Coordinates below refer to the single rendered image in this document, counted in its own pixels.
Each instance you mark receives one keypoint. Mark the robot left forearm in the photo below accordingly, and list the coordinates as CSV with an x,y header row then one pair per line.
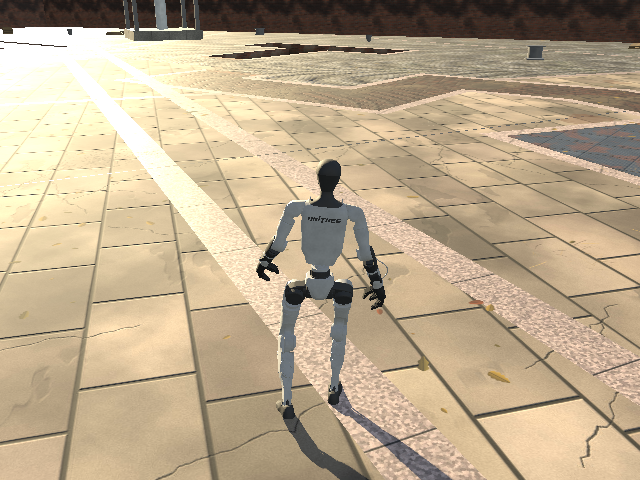
x,y
269,254

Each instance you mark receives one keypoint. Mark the robot left hand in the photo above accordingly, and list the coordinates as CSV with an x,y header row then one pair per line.
x,y
260,270

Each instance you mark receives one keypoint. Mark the left robot shin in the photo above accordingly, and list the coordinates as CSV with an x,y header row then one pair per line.
x,y
285,370

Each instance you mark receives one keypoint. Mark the robot right hand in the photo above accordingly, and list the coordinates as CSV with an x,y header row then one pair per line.
x,y
378,293

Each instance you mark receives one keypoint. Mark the left robot upper arm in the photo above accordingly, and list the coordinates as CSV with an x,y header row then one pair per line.
x,y
293,209

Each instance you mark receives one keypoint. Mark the right robot thigh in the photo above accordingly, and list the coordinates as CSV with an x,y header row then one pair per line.
x,y
342,299

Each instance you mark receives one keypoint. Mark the robot right forearm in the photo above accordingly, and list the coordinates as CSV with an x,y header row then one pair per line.
x,y
372,271

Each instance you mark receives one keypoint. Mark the right robot upper arm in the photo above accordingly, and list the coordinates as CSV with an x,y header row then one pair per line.
x,y
356,214

